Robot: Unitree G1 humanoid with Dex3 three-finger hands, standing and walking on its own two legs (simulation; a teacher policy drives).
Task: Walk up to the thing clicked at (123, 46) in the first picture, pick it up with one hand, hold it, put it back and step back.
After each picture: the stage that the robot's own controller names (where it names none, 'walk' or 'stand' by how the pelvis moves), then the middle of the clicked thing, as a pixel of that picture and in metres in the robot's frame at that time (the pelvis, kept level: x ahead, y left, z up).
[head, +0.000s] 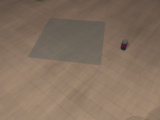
stand; (124, 44) +1.39 -0.46 -0.72
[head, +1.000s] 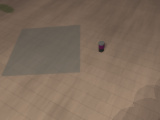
walk; (101, 46) +1.33 -0.06 -0.70
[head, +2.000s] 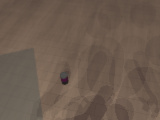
walk; (64, 78) +0.82 +0.23 -0.71
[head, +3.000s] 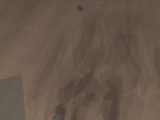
stand; out of the picture +0.43 +0.21 -0.70
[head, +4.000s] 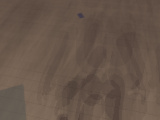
stand; out of the picture +0.39 +0.22 -0.72
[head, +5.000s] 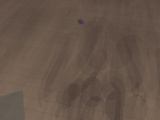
stand; out of the picture +0.37 +0.22 -0.73
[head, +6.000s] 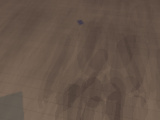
stand; out of the picture +0.37 +0.23 -0.73
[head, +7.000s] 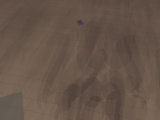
stand; out of the picture +0.36 +0.22 -0.73
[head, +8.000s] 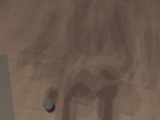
go down; (49, 106) +0.40 +0.22 -0.61
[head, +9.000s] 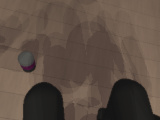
go down; (27, 62) +0.46 +0.24 -0.30
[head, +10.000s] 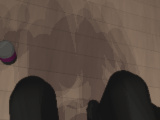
close in; (6, 53) +0.45 +0.26 -0.26
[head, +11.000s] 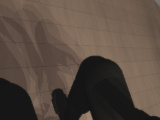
close; out of the picture +0.44 +0.29 -0.22
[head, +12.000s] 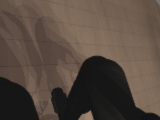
close; out of the picture +0.44 +0.30 -0.23
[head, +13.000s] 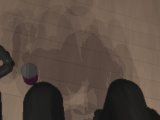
lift; (30, 74) +0.41 +0.22 -0.30
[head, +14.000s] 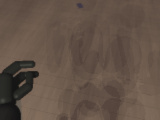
stand; out of the picture +0.35 +0.17 -0.64
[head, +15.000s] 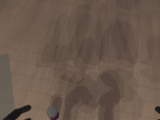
close in; (53, 113) +0.37 +0.19 -0.58
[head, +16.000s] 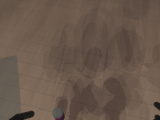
stand; (58, 114) +0.38 +0.18 -0.56
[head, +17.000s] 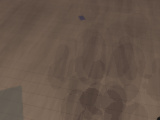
stand; out of the picture +0.34 +0.17 -0.66
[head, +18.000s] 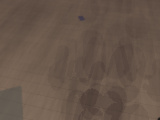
stand; out of the picture +0.34 +0.17 -0.66
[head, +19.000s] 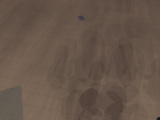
stand; out of the picture +0.34 +0.17 -0.66
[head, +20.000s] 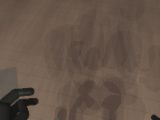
hold; out of the picture +0.36 +0.18 -0.62
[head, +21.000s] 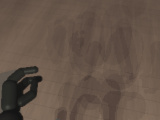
stand; out of the picture +0.36 +0.19 -0.65
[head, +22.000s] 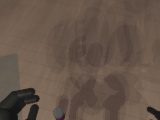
close; (59, 114) +0.37 +0.17 -0.58
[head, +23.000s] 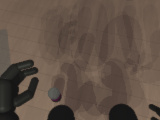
close; (55, 95) +0.39 +0.19 -0.48
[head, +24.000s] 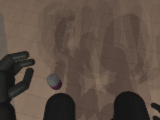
close; (54, 82) +0.41 +0.19 -0.40
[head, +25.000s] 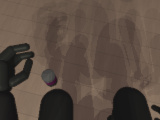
close; (49, 78) +0.42 +0.19 -0.36
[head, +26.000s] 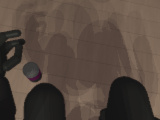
close in; (33, 72) +0.42 +0.20 -0.29
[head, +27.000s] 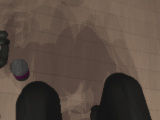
hold; (20, 70) +0.41 +0.22 -0.27
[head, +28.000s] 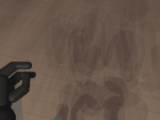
close; out of the picture +0.37 +0.18 -0.61
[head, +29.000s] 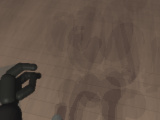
close; out of the picture +0.36 +0.19 -0.64
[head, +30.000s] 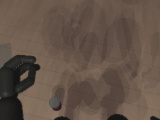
close; (55, 104) +0.39 +0.18 -0.55
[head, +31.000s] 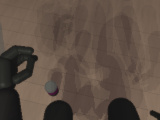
close; (52, 88) +0.41 +0.19 -0.45
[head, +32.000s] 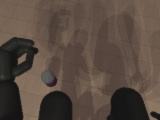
close; (49, 78) +0.42 +0.19 -0.38
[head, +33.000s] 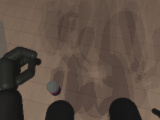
close; (54, 88) +0.40 +0.19 -0.45
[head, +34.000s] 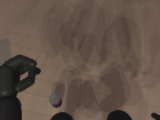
close; (55, 100) +0.39 +0.18 -0.52
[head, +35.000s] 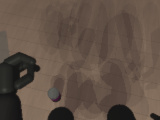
hold; (54, 95) +0.39 +0.19 -0.49
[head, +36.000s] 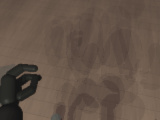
close; out of the picture +0.38 +0.18 -0.62
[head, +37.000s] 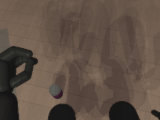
hold; (56, 91) +0.41 +0.19 -0.47
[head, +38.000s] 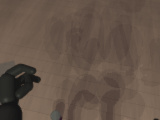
crouch; (56, 117) +0.38 +0.18 -0.63
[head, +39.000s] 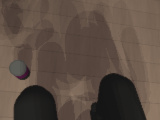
lower; (20, 70) +0.43 +0.21 -0.30
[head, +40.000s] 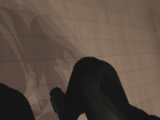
lower; out of the picture +0.41 +0.26 -0.23
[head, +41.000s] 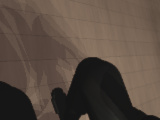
lower; out of the picture +0.40 +0.26 -0.23
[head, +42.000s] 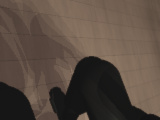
lower; out of the picture +0.40 +0.26 -0.23
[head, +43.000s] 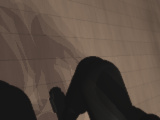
lower; out of the picture +0.40 +0.26 -0.23
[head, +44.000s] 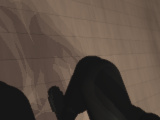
loosen; out of the picture +0.41 +0.26 -0.23
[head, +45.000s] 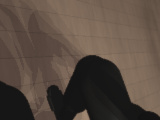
withdraw; out of the picture +0.38 +0.26 -0.23
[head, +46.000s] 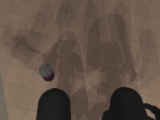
walk; (47, 73) +0.43 +0.20 -0.39
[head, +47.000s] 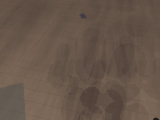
stand; out of the picture +0.36 +0.17 -0.66
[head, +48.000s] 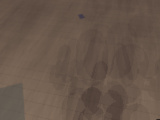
stand; out of the picture +0.37 +0.18 -0.67
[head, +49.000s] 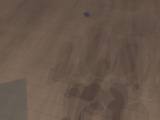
stand; out of the picture +0.37 +0.18 -0.68
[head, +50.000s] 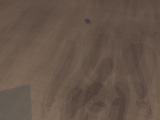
stand; out of the picture +0.38 +0.18 -0.72
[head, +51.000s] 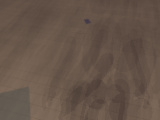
stand; out of the picture +0.35 +0.18 -0.73
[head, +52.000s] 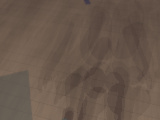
walk; out of the picture +0.37 +0.17 -0.71
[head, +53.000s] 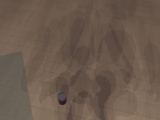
walk; (62, 98) +0.52 +0.15 -0.71
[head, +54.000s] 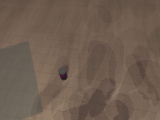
walk; (63, 74) +0.80 +0.27 -0.70
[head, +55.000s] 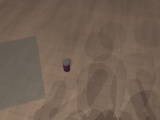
stand; (66, 66) +0.98 +0.19 -0.71
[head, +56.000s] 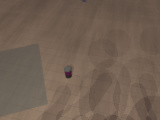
stand; (68, 72) +0.98 +0.19 -0.73
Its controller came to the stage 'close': yes
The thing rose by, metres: 0.02
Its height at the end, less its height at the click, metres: +0.00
